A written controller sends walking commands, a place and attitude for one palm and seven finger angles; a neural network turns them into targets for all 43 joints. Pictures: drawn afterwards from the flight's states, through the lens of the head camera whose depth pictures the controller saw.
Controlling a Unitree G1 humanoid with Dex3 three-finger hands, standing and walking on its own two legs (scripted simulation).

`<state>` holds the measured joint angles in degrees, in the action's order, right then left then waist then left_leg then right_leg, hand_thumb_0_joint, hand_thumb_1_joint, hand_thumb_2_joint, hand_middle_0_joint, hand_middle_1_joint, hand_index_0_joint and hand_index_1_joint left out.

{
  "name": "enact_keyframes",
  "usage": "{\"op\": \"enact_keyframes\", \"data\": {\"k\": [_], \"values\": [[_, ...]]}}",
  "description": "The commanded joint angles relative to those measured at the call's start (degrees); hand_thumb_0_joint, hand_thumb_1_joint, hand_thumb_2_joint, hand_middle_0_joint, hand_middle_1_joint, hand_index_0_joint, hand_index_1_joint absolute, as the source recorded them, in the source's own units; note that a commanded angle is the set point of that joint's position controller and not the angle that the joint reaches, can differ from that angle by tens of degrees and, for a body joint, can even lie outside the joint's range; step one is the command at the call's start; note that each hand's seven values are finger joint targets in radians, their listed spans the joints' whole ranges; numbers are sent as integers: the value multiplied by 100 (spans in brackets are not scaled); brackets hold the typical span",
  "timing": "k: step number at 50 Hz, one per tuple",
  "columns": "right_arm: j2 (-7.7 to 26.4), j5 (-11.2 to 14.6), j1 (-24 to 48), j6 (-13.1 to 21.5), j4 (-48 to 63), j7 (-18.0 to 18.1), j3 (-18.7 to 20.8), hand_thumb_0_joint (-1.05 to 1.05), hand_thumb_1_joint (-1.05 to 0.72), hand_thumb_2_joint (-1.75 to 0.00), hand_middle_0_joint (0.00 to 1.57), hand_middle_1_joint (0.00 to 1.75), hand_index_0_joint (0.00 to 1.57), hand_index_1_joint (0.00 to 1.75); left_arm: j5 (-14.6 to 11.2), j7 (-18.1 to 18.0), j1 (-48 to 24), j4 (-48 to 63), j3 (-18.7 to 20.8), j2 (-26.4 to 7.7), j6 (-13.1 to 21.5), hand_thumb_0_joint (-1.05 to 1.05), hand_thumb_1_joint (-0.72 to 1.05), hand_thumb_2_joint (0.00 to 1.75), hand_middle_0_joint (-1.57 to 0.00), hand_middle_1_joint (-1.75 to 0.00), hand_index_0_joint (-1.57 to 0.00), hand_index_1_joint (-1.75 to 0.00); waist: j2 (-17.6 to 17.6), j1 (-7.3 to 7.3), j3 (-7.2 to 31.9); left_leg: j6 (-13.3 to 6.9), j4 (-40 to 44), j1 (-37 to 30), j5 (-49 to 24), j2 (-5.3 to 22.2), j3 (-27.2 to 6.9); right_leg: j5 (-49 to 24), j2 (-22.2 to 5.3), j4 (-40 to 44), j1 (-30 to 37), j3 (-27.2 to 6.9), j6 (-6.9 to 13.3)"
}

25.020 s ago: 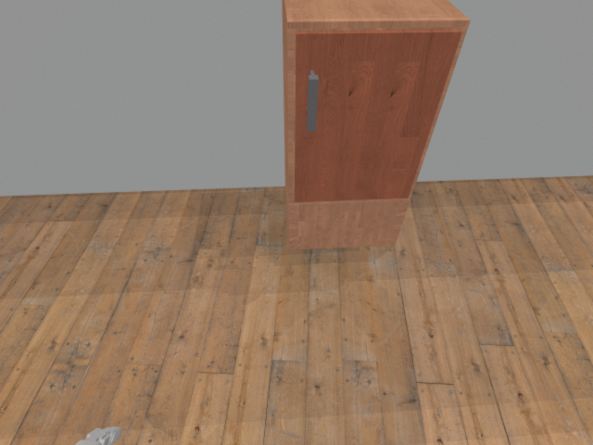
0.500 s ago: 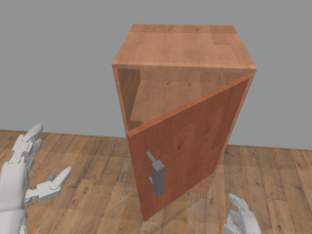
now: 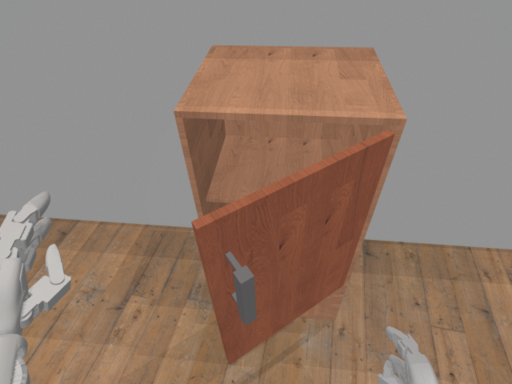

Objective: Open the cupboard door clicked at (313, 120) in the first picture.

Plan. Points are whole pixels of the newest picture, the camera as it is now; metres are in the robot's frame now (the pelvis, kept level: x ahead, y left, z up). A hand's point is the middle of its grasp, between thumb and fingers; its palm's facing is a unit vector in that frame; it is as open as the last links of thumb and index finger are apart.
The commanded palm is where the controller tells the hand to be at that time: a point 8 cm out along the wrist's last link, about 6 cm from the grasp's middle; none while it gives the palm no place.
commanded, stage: draw the hand back to the body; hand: left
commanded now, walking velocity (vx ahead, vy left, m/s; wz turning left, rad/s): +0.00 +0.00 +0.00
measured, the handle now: (239, 288) +0.30 +0.08 -0.04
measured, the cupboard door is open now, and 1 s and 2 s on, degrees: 39 39 39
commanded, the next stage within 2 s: step back with the hand held close in 0.04 s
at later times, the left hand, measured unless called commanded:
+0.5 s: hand (53, 293) +0.16 +0.26 +0.15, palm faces +0.32 -0.79 -0.52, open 7.4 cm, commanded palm +0.11 +0.31 +0.17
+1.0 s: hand out of the picture +0.04 +0.30 +0.16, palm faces +0.49 -0.71 -0.50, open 7.4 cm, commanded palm -0.01 +0.34 +0.17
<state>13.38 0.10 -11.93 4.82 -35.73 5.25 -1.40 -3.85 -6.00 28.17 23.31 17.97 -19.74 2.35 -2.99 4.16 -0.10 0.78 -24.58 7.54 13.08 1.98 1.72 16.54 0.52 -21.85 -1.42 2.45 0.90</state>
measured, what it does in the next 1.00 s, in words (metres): shifts its weight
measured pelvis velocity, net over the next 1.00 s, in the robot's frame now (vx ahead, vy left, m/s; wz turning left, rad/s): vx -0.13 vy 0.03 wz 0.07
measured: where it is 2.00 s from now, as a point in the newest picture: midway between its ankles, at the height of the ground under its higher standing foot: outside the picture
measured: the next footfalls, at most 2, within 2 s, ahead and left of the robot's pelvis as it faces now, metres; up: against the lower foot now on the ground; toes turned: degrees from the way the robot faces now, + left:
left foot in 1.08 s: -0.05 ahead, +0.14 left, +0.00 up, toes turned +4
right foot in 1.46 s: -0.32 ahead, -0.10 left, +0.00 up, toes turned -2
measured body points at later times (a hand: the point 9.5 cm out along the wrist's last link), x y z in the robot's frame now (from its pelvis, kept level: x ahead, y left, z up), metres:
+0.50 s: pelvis -0.04 +0.01 +0.00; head -0.01 +0.00 +0.45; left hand +0.14 +0.30 +0.18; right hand +0.14 -0.24 -0.09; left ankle +0.01 +0.13 -0.74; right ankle -0.05 -0.11 -0.74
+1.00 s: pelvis -0.13 +0.03 -0.02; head -0.10 +0.04 +0.43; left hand +0.01 +0.34 +0.19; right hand +0.07 -0.19 -0.10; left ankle -0.02 +0.13 -0.73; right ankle -0.07 -0.10 -0.74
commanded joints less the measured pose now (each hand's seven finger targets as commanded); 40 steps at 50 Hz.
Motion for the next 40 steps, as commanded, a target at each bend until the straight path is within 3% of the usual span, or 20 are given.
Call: {"op": "enact_keyframes", "data": {"k": [1, 7, 8, 9, 10, 12, 15, 21, 25, 30, 33, 36, 40], "values": [[523, -21, 889, 376, 933, 55, 208, 0, -90, -90, 20, 30, 20, 30, -23, -145, -628, 1243, 802, -1142, 457, 0, 90, 90, -20, -30, -20, -30, -119, -18, 206, -219, 171, -599, -1346, -135, 19, -1767, -34, 435, -608, -77, -55], [540, -7, 936, 316, 893, 47, 261, 0, -90, -90, 20, 30, 20, 30, -72, -59, -602, 766, 696, -971, 486, 0, 90, 90, -20, -30, -20, -30, 275, -28, -59, -261, 274, -582, -1042, -114, 45, -1411, -32, 628, -725, -125, -109], [556, -6, 987, 339, 928, 52, 256, 0, -90, -90, 20, 30, 20, 30, -61, -65, -1108, 1213, 704, -1127, 558, 0, 90, 90, -20, -30, -20, -30, 218, -39, 121, -271, 267, -662, -1019, -132, 31, -1376, -46, 652, -691, -157, -114], [582, 36, 820, 235, 1082, 37, 185, 0, -90, -90, 20, 30, 20, 30, 83, -163, -2106, 1475, 1594, -2118, 890, 0, 90, 90, -20, -30, -20, -30, -129, -312, -484, -284, 87, -305, -565, -83, -37, -1453, -312, 988, -1259, -447, -131], [585, -14, 894, 156, 933, 36, 266, 0, -90, -90, 20, 30, 20, 30, 34, -87, -1101, 916, 1122, -1443, 881, 0, 90, 90, -20, -30, -20, -30, 464, -319, -277, -302, -130, -221, -689, -71, -128, -1577, -421, 933, -1267, -386, -159], [634, -25, 864, 32, 1032, -10, 322, 0, -90, -90, 20, 30, 20, 30, 52, -35, -418, 919, 870, -1210, 791, 0, 90, 90, -20, -30, -20, -30, 460, -327, -74, -288, -169, -327, -1001, -60, -54, -1963, -460, 795, -1231, -341, -194], [661, -23, 840, -85, 1122, -7, 366, 0, -90, -90, 20, 30, 20, 30, 35, -59, 63, 1210, 981, -1236, 848, 0, 90, 90, -20, -30, -20, -30, -4, -333, 432, -266, -39, -383, -1626, 47, -63, -2148, -411, 423, -989, -229, -187], [617, 28, 823, -258, 1275, 38, 432, 0, -90, -90, 20, 30, 20, 30, -1, -184, 356, 1660, 1353, -1551, 870, 0, 90, 90, -20, -30, -20, -30, 146, -335, 946, -239, -86, -266, -2271, 175, -104, -2517, -320, 17, -755, -204, -195], [605, 50, 816, -280, 1308, 68, 457, 0, -90, -90, 20, 30, 20, 30, -15, -249, 437, 1676, 1399, -1567, 878, 0, 90, 90, -20, -30, -20, -30, 102, -347, 909, -230, -45, -31, -2181, 232, -153, -2393, -291, -128, -769, -217, -208], [645, 51, 797, -239, 1314, 53, 463, 0, -90, -90, 20, 30, 20, 30, 11, -304, 510, 1602, 1277, -1443, 898, 0, 90, 90, -20, -30, -20, -30, -16, -389, 590, -239, 148, 561, -1079, 281, -264, -1548, -241, -96, -892, -302, -186], [703, 46, 771, -181, 1346, 36, 458, 0, -90, -90, 20, 30, 20, 30, 60, -334, 436, 1729, 1271, -1442, 976, 0, 90, 90, -20, -30, -20, -30, -89, -413, 375, -284, 405, 1118, 139, 323, -446, -751, -173, -102, -894, -344, -161], [739, 14, 786, -95, 1391, 38, 440, 0, -90, -90, 20, 30, 20, 30, 140, -365, 396, 1887, 1357, -1456, 1090, 0, 90, 90, -20, -30, -20, -30, -524, -391, 239, -416, 886, 2005, 1382, 509, -761, -194, 16, -518, -460, -294, -188], [751, -22, 760, 43, 1408, 44, 469, 0, -90, -90, 20, 30, 20, 30, 257, -377, 320, 1980, 1547, -1449, 1203, 0, 90, 90, -20, -30, -20, -30, -931, -331, 314, -652, 1475, 3272, 2691, 895, -1248, -209, 328, -1580, 503, -164, -225]]}}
